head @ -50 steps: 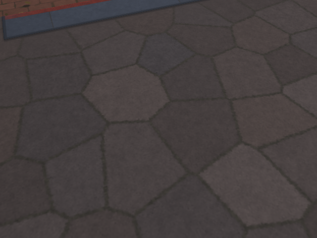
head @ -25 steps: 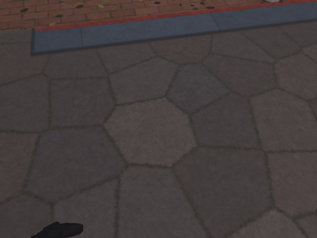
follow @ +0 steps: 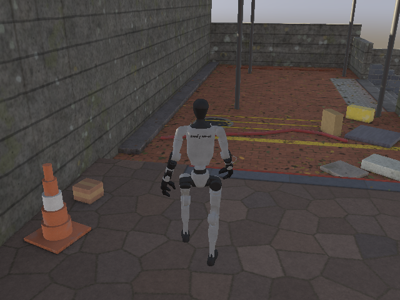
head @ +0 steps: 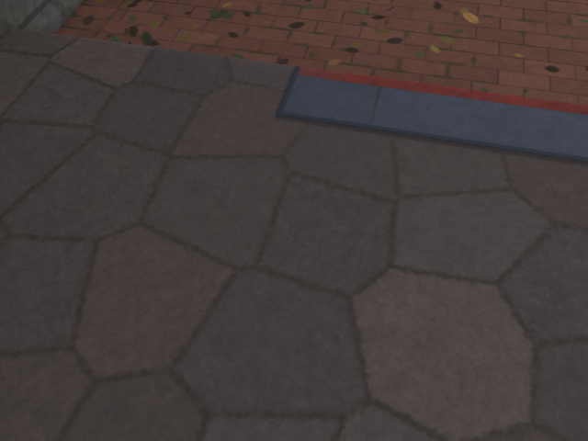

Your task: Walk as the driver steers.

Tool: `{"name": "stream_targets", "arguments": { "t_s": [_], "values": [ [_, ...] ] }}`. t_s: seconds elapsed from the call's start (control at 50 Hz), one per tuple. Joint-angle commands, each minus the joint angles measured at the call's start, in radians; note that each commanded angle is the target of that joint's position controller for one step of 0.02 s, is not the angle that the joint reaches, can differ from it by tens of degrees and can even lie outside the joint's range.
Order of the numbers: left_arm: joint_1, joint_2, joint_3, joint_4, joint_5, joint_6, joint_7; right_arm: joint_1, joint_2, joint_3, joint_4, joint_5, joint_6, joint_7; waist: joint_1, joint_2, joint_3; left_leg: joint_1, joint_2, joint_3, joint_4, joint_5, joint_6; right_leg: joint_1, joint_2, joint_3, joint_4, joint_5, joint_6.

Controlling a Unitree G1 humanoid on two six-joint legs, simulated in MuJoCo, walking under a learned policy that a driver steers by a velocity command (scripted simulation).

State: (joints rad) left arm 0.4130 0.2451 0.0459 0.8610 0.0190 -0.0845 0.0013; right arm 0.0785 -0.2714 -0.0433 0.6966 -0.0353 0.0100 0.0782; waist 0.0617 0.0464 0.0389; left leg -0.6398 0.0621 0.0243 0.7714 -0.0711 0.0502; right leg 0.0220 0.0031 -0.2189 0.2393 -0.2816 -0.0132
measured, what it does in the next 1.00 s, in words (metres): walks ahead, turning left: left foot, then right foot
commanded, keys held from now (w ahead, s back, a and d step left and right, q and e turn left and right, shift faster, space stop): w+q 0.40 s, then w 0.38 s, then no key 0.22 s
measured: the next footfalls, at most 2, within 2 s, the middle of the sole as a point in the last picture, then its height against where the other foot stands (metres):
left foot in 0.12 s outside the picture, level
right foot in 0.66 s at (320, 398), level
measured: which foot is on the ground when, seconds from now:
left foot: up 0.00-0.10, down 0.12-0.66, up 0.68-1.00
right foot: down 0.00-0.14, up 0.16-0.64, down 0.66-1.00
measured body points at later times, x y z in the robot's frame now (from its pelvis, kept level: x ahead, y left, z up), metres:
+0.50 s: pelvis +0.26 +0.06 +0.00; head +0.29 +0.09 +0.45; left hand +0.37 +0.35 -0.10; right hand +0.34 -0.21 -0.11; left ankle +0.17 +0.10 -0.74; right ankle +0.46 -0.06 -0.68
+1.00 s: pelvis +0.53 +0.09 +0.01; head +0.57 +0.09 +0.45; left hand +0.45 +0.34 -0.12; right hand +0.74 -0.09 -0.12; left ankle +0.58 +0.25 -0.69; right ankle +0.52 +0.01 -0.74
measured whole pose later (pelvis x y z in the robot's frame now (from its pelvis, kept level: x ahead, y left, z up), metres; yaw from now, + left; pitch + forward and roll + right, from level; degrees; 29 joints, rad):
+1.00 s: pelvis +0.53 +0.09 +0.01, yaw +20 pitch +0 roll +0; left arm 0.37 0.22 0.02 0.89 0.01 -0.07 -0.01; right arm 0.16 -0.25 -0.02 0.80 -0.03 -0.03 0.02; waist 0.03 0.05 0.07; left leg -0.56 0.02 -0.02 0.79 -0.16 0.01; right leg -0.09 0.06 -0.05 0.28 -0.19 -0.08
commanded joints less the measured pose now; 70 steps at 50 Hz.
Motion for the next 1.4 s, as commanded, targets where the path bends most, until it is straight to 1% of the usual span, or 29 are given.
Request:
{"name": "stream_targets", "arguments": {
  "t_s": [0.02, 0.08, 0.12, 0.14, 0.16, 0.18, 0.2, 0.24, 0.28, 0.34, 0.54, 0.6, 0.64, 0.66, 0.68, 0.7, 0.72, 0.76, 0.86, 0.94, 1.04, 1.12, 1.14, 1.16, 1.18, 1.2, 1.24, 1.28, 1.4],
  "values": [
    [0.009, 0.161, 0.036, -0.042, 0.000, -0.002, 0.009, -0.116, -0.042, -0.002, -0.104, -0.005, -0.015, 0.006, -0.005, -0.133, 0.046, 0.030, -0.018, 0.063, -0.101, -0.048, 0.033, 0.002, -0.277, 0.064, -0.042, 0.473, -0.106],
    [0.025, 0.203, 0.043, -0.025, 0.003, 0.022, 0.018, -0.050, -0.063, -0.014, -0.097, -0.015, -0.016, -0.007, -0.045, -0.154, -0.016, 0.177, -0.108, 0.118, -0.164, -0.206, 0.090, 0.066, -0.285, 0.003, 0.178, 0.893, -0.087],
    [0.011, 0.208, 0.039, -0.041, 0.000, 0.036, 0.020, 0.233, -0.114, -0.046, -0.010, -0.028, -0.032, -0.029, -0.171, -0.091, -0.185, 0.552, -0.152, 0.072, -0.271, -0.185, 0.151, -0.081, -0.253, -0.039, 0.588, 0.822, -0.052],
    [0.032, 0.123, 0.016, -0.106, -0.013, 0.032, 0.007, 0.323, -0.228, -0.079, -0.004, -0.031, -0.031, -0.046, -0.181, 0.095, -0.312, 0.884, 0.127, -0.335, -0.312, -0.372, 0.248, -0.449, -0.175, -0.042, 0.930, 0.295, -0.001],
    [-0.038, 0.129, 0.022, -0.168, 0.003, 0.024, -0.003, 0.308, -0.290, -0.093, -0.032, 0.009, -0.023, -0.054, -0.164, 0.165, -0.366, 0.970, 0.306, -0.800, -0.468, -0.242, 0.341, -0.711, 0.000, 0.111, 1.157, -0.272, 0.039],
    [-0.152, 0.163, 0.029, -0.193, 0.011, 0.022, -0.006, 0.316, -0.263, -0.089, -0.013, 0.022, -0.015, -0.063, -0.191, 0.027, -0.247, 0.916, 0.265, -0.646, -0.472, -0.104, 0.322, -0.809, -0.056, 0.228, 1.171, -0.184, 0.029],
    [-0.152, 0.134, 0.017, -0.192, -0.003, 0.012, -0.009, 0.276, -0.215, -0.076, 0.003, 0.025, -0.018, -0.072, -0.144, 0.001, -0.133, 0.778, 0.234, -0.508, -0.471, 0.024, 0.295, -0.790, -0.095, 0.228, 1.097, -0.098, 0.022],
    [-0.103, 0.126, 0.015, -0.169, 0.015, 0.025, -0.009, 0.197, -0.147, -0.053, 0.001, 0.030, -0.031, -0.077, -0.052, -0.023, -0.048, 0.566, 0.123, -0.353, -0.498, 0.191, 0.227, -0.654, -0.136, 0.237, 0.945, -0.067, 0.028],
    [-0.068, 0.122, 0.016, -0.156, 0.034, 0.057, -0.015, 0.179, -0.129, -0.045, -0.006, 0.033, -0.050, -0.071, -0.024, -0.007, -0.070, 0.499, 0.078, -0.306, -0.520, 0.250, 0.226, -0.586, -0.129, 0.226, 0.906, -0.051, 0.045],
    [-0.141, 0.104, 0.013, -0.177, 0.030, 0.073, -0.020, 0.234, -0.155, -0.053, 0.017, 0.032, -0.062, -0.068, -0.039, -0.011, -0.044, 0.471, 0.050, -0.301, -0.563, 0.188, 0.226, -0.636, -0.120, 0.216, 0.813, 0.040, 0.065],
    [-0.458, 0.087, -0.005, -0.266, 0.015, 0.047, -0.038, 0.425, -0.146, -0.043, 0.092, 0.025, -0.075, -0.084, -0.158, 0.015, 0.017, 0.668, 0.073, -0.318, -0.527, 0.311, 0.171, -0.702, -0.061, 0.200, 0.419, 0.272, 0.026],
    [-0.411, 0.106, 0.001, -0.262, 0.012, 0.037, -0.035, 0.394, -0.167, -0.043, 0.099, 0.019, -0.076, -0.094, -0.117, 0.030, 0.023, 0.676, 0.099, -0.320, -0.486, 0.419, 0.134, -0.561, -0.028, 0.198, 0.328, 0.202, -0.023],
    [-0.230, 0.140, 0.020, -0.203, 0.011, 0.029, -0.016, 0.365, -0.184, -0.044, 0.106, 0.016, -0.079, -0.093, -0.033, 0.020, -0.056, 0.661, 0.062, -0.277, -0.295, 0.672, 0.100, -0.314, 0.039, 0.166, 0.270, 0.129, -0.059],
    [-0.087, 0.166, 0.031, -0.165, 0.017, 0.018, -0.003, 0.357, -0.172, -0.039, 0.107, 0.018, -0.082, -0.088, 0.037, -0.014, -0.141, 0.581, 0.014, -0.234, -0.098, 0.606, 0.082, -0.107, -0.006, 0.203, 0.235, 0.150, -0.089],
    [0.057, 0.248, 0.048, -0.159, 0.038, 0.013, 0.014, 0.387, -0.098, -0.018, 0.073, 0.032, -0.088, -0.084, 0.072, -0.137, -0.287, 0.389, -0.063, -0.180, 0.215, 0.271, 0.053, 0.142, -0.250, 0.505, 0.213, -0.005, -0.152],
    [0.054, 0.312, 0.066, -0.139, 0.036, 0.022, 0.005, 0.506, -0.066, -0.017, 0.079, 0.045, -0.085, -0.083, -0.001, -0.343, -0.328, 0.135, -0.230, -0.124, 0.462, -0.455, 0.025, 0.241, -0.441, 0.952, 0.079, 0.037, -0.270],
    [-0.020, 0.218, 0.048, -0.144, 0.001, 0.031, -0.005, 0.441, -0.126, -0.024, 0.096, 0.007, -0.078, -0.088, -0.023, -0.172, -0.199, 0.061, -0.159, -0.182, 0.521, -0.396, 0.039, 0.121, -0.398, 0.945, 0.047, -0.057, -0.260],
    [-0.132, 0.118, 0.024, -0.148, 0.002, 0.025, -0.012, 0.312, -0.108, -0.017, 0.079, 0.007, -0.076, -0.073, -0.050, -0.065, -0.043, 0.075, -0.085, -0.151, 0.439, -0.269, 0.035, -0.081, -0.301, 0.654, 0.007, 0.040, -0.212],
    [-0.079, 0.108, 0.010, -0.076, -0.014, -0.017, -0.016, 0.311, -0.057, -0.004, 0.095, -0.004, -0.045, -0.061, -0.098, -0.117, -0.043, 0.141, -0.066, -0.075, 0.325, -0.232, -0.020, -0.149, -0.221, 0.367, 0.009, 0.837, -0.201],
    [-0.082, 0.103, -0.001, -0.044, -0.015, -0.003, -0.013, 0.197, -0.021, 0.017, 0.077, 0.004, -0.041, -0.059, -0.088, -0.154, -0.049, 0.164, -0.059, -0.006, 0.090, -0.105, -0.045, -0.157, -0.147, 0.229, 0.019, 0.962, -0.163],
    [-0.022, 0.111, -0.003, 0.005, -0.013, 0.017, -0.004, 0.106, -0.019, 0.029, 0.085, 0.010, -0.041, -0.074, -0.043, -0.154, -0.065, 0.260, -0.072, 0.014, -0.120, -0.011, -0.031, -0.108, -0.168, 0.235, 0.083, 0.897, -0.145],
    [-0.039, 0.107, -0.006, 0.027, -0.022, 0.028, 0.009, 0.191, -0.039, 0.023, 0.138, -0.001, -0.067, -0.094, -0.094, -0.088, -0.057, 0.456, -0.059, -0.028, -0.385, 0.140, 0.022, -0.126, -0.156, 0.271, 0.244, 0.704, -0.098],
    [-0.010, 0.091, -0.013, 0.015, -0.018, 0.023, 0.011, 0.250, -0.098, 0.012, 0.154, -0.009, -0.079, -0.101, -0.092, -0.006, -0.129, 0.612, 0.076, -0.146, -0.346, 0.523, 0.046, -0.194, -0.114, 0.249, 0.341, 0.483, -0.065],
    [0.137, 0.002, -0.036, 0.037, -0.037, 0.033, 0.013, 0.265, -0.122, 0.007, 0.160, 0.002, -0.069, -0.105, -0.039, 0.148, -0.251, 0.750, 0.277, -0.320, -0.295, 0.849, 0.197, -0.269, -0.028, 0.210, 0.478, -0.047, -0.040],
    [0.099, 0.051, -0.025, 0.063, -0.032, 0.064, 0.023, 0.267, -0.058, 0.020, 0.161, 0.032, -0.057, -0.101, -0.087, 0.118, -0.272, 0.690, 0.315, -0.398, -0.345, 0.727, 0.274, -0.291, 0.019, 0.225, 0.558, -0.347, -0.039],
    [0.028, 0.076, -0.015, 0.047, -0.018, 0.079, 0.024, 0.228, -0.051, 0.026, 0.159, 0.033, -0.053, -0.100, -0.083, 0.087, -0.179, 0.609, 0.287, -0.388, -0.408, 0.548, 0.273, -0.337, 0.022, 0.247, 0.600, -0.392, -0.033],
    [-0.043, 0.056, -0.015, 0.048, -0.004, 0.100, 0.020, 0.149, -0.034, 0.036, 0.162, 0.018, -0.043, -0.113, -0.052, 0.053, -0.084, 0.472, 0.218, -0.313, -0.496, 0.291, 0.209, -0.324, -0.003, 0.259, 0.580, -0.308, -0.015],
    [-0.011, 0.023, -0.025, 0.081, 0.000, 0.115, 0.021, 0.099, -0.036, 0.035, 0.171, 0.015, -0.037, -0.119, -0.016, 0.071, -0.073, 0.391, 0.148, -0.233, -0.530, 0.163, 0.147, -0.239, -0.007, 0.240, 0.495, -0.216, 0.005],
    [-0.026, 0.022, -0.033, 0.137, 0.008, 0.120, 0.031, 0.106, -0.048, 0.023, 0.226, 0.032, -0.019, -0.110, -0.021, 0.027, -0.028, 0.273, 0.071, -0.193, -0.548, -0.357, 0.039, -0.110, -0.031, 0.238, 0.181, 0.064, -0.003]
  ]
}}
